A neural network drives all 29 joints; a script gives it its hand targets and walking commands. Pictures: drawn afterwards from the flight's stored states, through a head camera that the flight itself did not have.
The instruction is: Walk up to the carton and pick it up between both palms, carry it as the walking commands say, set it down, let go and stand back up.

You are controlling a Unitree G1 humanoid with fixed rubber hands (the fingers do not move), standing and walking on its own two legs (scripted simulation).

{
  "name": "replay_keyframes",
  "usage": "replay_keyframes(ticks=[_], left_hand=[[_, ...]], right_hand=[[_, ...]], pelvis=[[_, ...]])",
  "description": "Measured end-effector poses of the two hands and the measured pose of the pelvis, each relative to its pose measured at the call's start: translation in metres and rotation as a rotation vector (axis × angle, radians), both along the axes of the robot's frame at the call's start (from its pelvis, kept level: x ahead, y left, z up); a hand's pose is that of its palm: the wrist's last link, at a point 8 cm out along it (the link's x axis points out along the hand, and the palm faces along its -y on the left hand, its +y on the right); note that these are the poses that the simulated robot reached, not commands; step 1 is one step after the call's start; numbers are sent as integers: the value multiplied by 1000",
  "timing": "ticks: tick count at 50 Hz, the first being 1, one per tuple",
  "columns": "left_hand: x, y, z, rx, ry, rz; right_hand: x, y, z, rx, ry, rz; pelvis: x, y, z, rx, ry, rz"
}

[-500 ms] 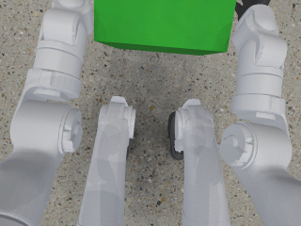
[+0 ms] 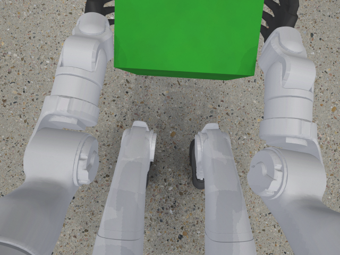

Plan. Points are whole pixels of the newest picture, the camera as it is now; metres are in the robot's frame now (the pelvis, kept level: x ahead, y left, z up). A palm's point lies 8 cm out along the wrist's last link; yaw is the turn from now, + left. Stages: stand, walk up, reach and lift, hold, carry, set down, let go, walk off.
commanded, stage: reach and lift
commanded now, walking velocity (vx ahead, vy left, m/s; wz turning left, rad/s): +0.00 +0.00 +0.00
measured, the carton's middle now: (184, 39) +0.53 -0.01 -0.13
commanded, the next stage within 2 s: none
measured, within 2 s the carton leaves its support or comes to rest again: neither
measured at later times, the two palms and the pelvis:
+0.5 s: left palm (69, 1) +0.49 +0.16 +0.05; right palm (323, 12) +0.49 -0.16 +0.07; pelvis +0.04 +0.00 +0.07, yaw +0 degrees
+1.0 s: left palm out of the picture +0.49 +0.15 +0.14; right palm out of the picture +0.48 -0.18 +0.14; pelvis +0.11 +0.00 +0.16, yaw +1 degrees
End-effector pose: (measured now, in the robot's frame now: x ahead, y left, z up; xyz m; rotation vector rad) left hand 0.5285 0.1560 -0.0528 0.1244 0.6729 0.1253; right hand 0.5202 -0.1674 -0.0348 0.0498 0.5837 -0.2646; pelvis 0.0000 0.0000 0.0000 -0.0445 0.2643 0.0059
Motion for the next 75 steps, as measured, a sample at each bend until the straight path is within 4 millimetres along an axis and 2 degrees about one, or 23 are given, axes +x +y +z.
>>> replay_keyframes(ticks=[6, 15, 20, 25, 31, 39, 47, 54, 59, 75], left_hand=[[-12, 0, 18, -1, 4, 10], [-14, 1, 55, -3, 6, 15], [-23, 0, 76, -4, 32, 17], [-34, 2, 106, -9, 57, 27], [-38, 5, 140, -53, 47, 11], [-36, 4, 156, -96, 44, -23], [-38, -3, 181, -118, 27, -1], [-40, -3, 200, -128, 32, 3], [-45, -3, 212, -129, 23, 9], [-63, -1, 272, -141, -7, -10]], right_hand=[[-8, 0, 19, -8, 7, 12], [-12, 2, 53, -16, 14, 11], [-19, 1, 75, -22, 43, 12], [-28, 3, 106, -18, 71, 12], [-28, 2, 139, -11, 69, 24], [-27, -5, 151, 4, 79, 46], [-31, -12, 171, 2, 79, 56], [-43, -14, 181, 11, 109, 58], [-46, -13, 193, 14, 107, 63], [-59, -13, 255, 19, 81, 52]], pelvis=[[1, -1, 15, 1, -24, 1], [8, 0, 33, -1, -14, 4], [21, 1, 48, -3, 39, 3], [41, 1, 67, -4, 113, 2], [59, 2, 92, -5, 143, 6], [76, 1, 122, -5, 151, 9], [101, -3, 153, 1, 143, 13], [117, -7, 177, 9, 132, 18], [120, -8, 188, 12, 121, 21], [123, -5, 219, 16, -19, 34]])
